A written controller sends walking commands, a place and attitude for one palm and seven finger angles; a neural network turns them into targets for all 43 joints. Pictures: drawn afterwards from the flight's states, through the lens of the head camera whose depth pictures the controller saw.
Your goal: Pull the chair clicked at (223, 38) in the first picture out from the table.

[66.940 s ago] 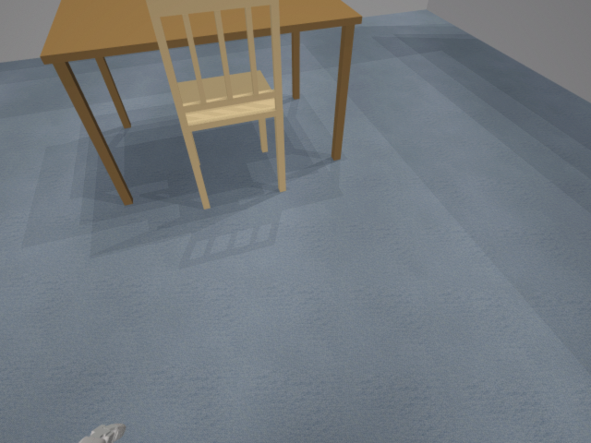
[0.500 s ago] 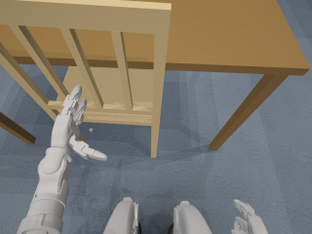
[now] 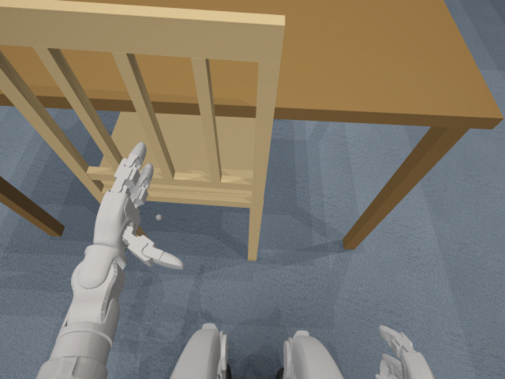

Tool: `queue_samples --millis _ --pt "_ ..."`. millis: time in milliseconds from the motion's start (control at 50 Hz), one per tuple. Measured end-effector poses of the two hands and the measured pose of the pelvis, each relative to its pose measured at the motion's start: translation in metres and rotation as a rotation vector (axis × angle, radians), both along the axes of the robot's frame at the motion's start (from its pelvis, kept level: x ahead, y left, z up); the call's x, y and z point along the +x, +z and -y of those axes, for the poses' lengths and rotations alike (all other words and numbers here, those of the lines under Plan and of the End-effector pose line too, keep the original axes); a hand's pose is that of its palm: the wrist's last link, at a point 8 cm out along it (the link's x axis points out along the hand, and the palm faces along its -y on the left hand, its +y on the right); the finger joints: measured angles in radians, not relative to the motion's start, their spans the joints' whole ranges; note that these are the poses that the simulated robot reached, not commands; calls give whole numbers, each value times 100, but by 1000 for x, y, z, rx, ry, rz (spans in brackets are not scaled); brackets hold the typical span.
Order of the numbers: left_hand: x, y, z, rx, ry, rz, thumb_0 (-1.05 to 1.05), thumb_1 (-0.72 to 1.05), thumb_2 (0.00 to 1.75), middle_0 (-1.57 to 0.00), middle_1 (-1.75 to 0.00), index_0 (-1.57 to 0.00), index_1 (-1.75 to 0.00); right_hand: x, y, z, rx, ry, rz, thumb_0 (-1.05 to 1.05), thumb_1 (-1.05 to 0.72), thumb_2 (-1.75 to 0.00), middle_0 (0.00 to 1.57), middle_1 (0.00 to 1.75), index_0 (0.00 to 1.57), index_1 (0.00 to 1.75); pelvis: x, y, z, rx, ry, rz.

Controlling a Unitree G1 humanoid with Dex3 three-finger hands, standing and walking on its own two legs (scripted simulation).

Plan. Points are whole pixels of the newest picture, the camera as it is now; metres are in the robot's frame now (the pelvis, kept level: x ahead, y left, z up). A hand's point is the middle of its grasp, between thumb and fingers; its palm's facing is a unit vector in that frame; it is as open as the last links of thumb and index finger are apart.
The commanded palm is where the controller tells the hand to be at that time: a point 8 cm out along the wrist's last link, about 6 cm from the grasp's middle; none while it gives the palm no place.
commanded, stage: aim the fingers beside a spindle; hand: left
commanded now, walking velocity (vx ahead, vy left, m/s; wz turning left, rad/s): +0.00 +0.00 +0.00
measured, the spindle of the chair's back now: (151, 127) +0.52 +0.19 +0.04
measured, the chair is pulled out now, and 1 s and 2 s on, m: -0.10 -0.10 -0.10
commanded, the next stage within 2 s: push the fingers through the gap in 1.66 s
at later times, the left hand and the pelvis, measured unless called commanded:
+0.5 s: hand (170, 213) +0.36 +0.14 +0.02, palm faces -0.09 -0.99 -0.05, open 16.9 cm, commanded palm +0.35 +0.21 +0.02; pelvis +0.00 -0.01 +0.00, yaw +0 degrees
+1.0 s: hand (158, 208) +0.37 +0.16 +0.02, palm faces -0.05 -1.00 -0.06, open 16.9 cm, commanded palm +0.34 +0.21 +0.02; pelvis +0.00 -0.01 +0.00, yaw +0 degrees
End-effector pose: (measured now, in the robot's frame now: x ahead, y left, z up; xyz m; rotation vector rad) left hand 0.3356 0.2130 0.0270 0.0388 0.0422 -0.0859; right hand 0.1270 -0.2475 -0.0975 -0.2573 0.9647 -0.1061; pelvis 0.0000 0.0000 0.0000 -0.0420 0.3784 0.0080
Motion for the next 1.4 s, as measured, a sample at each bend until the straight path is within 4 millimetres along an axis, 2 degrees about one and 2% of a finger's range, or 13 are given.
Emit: queue_samples --millis 100,260,420,500,600,680,780,860,960,1040,1200,1340,1400 --pt "0 -8 6 -1 0 -12 -1 -50 30 -6 -8 -6 -8 2 0 1 -9 3 15 1 -91 -90 20 30 20 30 -2 -3 0 -1 0 -2" --pt "7 4 2 27 25 36 -1 -50 30 -6 -8 -6 -8 2 -4 1 0 6 15 1 -91 -90 20 30 20 30 -4 -4 2 3 -2 1" --pt "10 -10 9 9 0 -28 -1 -50 30 -6 -8 -6 -8 -3 -7 4 1 -2 -4 1 -91 -90 20 30 20 30 -4 -5 4 4 -1 -10" --pt "10 -7 15 13 -3 -6 -1 -50 30 -6 -8 -6 -8 -5 -7 7 -4 -8 -12 1 -91 -90 20 30 20 30 -2 -5 6 7 -5 -11" --pt "16 3 6 32 37 30 -1 -50 30 -7 -8 -6 -8 -6 -7 10 -2 -14 -17 1 -91 -90 20 30 20 30 -1 -4 8 12 -10 -10" --pt "16 -1 -3 33 46 -3 -1 -49 30 -6 -8 -6 -8 -6 -7 12 3 -15 -19 1 -91 -90 20 30 20 30 0 -4 10 12 -7 -12" --pt "6 -9 4 8 2 -42 -1 -49 30 -6 -8 -6 -8 -3 -5 13 -2 -14 -14 1 -91 -90 20 30 20 30 2 -2 9 9 -4 -12" --pt "3 -6 10 4 -5 -12 -1 -50 30 -6 -8 -6 -8 1 -3 13 -13 -9 -2 1 -91 -90 20 30 20 30 2 -2 9 8 -3 -10" --pt "11 1 2 21 31 29 -1 -50 30 -7 -8 -6 -8 6 -4 12 -13 0 13 1 -91 -90 20 30 20 30 1 -4 9 8 -4 -10" --pt "14 -2 -6 24 37 5 -1 -50 30 -6 -8 -6 -8 6 -5 9 -4 0 17 1 -91 -90 20 30 20 30 0 -5 8 6 -5 -13" --pt "3 -7 6 -5 -12 -23 -1 -50 30 -6 -8 -6 -8 3 -3 4 -1 -3 9 1 -91 -90 20 30 20 30 1 -2 4 5 -6 -10" --pt "13 -4 -7 20 41 23 -1 -50 30 -6 -8 -6 -8 -1 -6 5 -17 -1 2 1 -91 -90 20 30 20 30 -2 -7 3 -1 -3 -13" --pt "14 1 -4 20 19 25 -2 -50 30 -6 -8 -6 -8 -3 -6 4 -9 -6 -4 1 -91 -90 20 30 20 30 -2 -5 2 -3 -2 -11"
